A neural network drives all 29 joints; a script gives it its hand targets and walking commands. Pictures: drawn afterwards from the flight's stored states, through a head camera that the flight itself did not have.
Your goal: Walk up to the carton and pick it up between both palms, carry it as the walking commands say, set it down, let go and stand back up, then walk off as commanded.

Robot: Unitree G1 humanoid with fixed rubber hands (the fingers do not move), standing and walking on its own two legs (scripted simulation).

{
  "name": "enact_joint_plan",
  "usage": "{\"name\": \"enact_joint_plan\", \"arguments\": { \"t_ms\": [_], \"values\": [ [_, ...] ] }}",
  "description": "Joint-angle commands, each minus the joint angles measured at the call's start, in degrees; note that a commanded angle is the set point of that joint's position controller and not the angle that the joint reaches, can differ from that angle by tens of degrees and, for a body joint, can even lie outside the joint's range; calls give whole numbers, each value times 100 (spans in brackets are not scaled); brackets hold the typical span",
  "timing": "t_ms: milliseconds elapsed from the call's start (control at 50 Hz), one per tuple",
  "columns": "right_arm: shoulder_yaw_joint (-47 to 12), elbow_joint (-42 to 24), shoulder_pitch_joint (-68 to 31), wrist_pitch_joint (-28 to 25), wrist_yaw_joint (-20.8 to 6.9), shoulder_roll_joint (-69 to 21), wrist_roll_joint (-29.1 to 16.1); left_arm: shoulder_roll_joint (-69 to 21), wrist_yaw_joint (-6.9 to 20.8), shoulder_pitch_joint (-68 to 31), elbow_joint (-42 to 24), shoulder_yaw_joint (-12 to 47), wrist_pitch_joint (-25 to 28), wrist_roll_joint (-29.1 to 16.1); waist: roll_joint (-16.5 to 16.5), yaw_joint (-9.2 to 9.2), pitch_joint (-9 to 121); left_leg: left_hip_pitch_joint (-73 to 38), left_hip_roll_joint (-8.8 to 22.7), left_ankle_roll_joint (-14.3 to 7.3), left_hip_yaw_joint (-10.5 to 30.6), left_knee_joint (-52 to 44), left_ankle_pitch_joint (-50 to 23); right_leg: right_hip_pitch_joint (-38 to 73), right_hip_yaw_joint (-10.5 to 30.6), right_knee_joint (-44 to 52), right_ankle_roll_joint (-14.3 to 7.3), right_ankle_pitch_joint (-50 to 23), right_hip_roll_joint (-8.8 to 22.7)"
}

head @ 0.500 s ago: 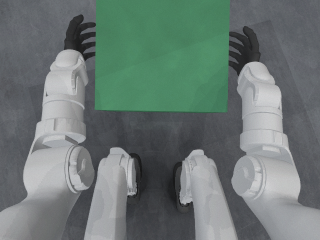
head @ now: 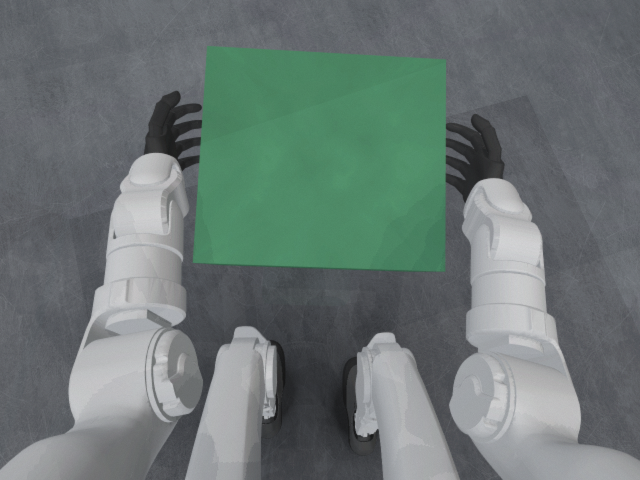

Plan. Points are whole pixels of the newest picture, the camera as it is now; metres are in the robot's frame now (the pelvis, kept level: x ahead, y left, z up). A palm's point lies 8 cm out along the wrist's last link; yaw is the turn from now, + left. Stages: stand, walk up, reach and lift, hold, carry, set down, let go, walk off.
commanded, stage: reach and lift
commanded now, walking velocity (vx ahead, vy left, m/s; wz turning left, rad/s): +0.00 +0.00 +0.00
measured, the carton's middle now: (321, 174) +0.50 +0.01 -0.13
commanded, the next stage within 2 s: none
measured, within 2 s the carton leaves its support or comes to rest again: neither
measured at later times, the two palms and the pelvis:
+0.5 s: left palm (140, 151) +0.46 +0.19 +0.02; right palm (520, 175) +0.44 -0.18 +0.03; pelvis +0.02 +0.00 +0.06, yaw +1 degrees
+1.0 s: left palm (93, 141) +0.43 +0.19 +0.10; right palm (588, 164) +0.42 -0.18 +0.11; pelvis +0.04 -0.01 +0.13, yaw +1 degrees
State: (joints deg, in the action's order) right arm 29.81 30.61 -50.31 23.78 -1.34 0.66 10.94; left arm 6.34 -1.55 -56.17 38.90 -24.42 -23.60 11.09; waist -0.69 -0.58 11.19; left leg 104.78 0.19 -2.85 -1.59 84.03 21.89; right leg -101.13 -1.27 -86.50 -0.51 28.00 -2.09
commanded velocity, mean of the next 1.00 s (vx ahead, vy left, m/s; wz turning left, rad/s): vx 0.00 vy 0.00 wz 0.00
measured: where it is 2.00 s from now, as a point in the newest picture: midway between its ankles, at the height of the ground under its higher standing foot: (314, 413)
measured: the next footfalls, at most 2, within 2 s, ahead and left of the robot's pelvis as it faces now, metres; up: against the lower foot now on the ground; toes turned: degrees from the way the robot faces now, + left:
none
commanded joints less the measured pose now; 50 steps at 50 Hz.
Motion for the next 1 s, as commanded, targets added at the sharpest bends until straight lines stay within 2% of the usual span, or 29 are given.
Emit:
{"name": "enact_joint_plan", "arguments": {
  "t_ms": [0,500,820,980],
  "values": [
    [-3183,-38,-3764,-108,-1773,-4909,-1057,-5443,2038,-3226,-106,2711,110,-1020,267,33,5492,-4559,-620,60,341,-798,-1284,2002,8,1057,81,-1166,-628],
    [-3270,-149,-2666,-77,-2044,-5348,-773,-5934,2225,-2141,-325,2899,94,-806,220,43,4947,-5988,-542,90,516,-2061,-1665,3230,198,2331,12,-1584,-536],
    [-3355,-215,-1996,-29,-2042,-5519,-685,-5885,2356,-1441,-446,2863,70,-650,135,14,3938,-6770,-527,43,498,-3049,-1463,4627,417,3517,-37,-1635,-377],
    [-3454,-333,-1565,-12,-2030,-5583,-665,-5883,2368,-1006,-666,2944,43,-601,177,-7,3553,-7360,-491,68,572,-3575,-1652,5287,476,4057,-49,-1846,-326]
  ]
}}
